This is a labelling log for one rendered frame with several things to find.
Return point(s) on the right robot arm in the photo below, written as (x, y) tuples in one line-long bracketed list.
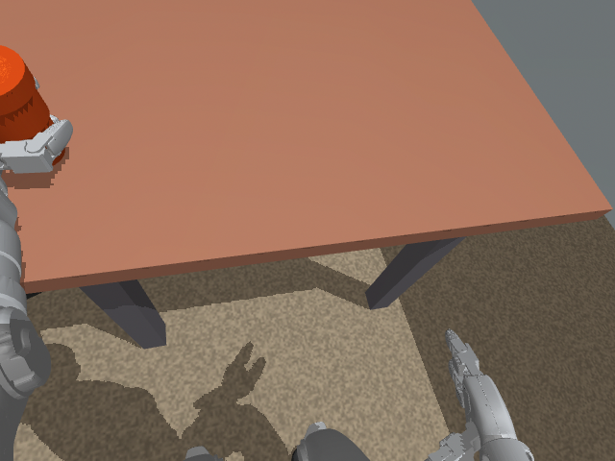
[(505, 449)]

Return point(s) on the left robot arm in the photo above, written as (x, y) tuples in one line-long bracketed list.
[(25, 362)]

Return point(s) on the table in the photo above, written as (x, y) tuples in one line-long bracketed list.
[(210, 134)]

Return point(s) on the left robot hand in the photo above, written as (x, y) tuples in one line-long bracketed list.
[(30, 155)]

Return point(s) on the cup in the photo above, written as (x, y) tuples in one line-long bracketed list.
[(23, 113)]

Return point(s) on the right robot hand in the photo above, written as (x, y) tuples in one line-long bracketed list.
[(487, 417)]

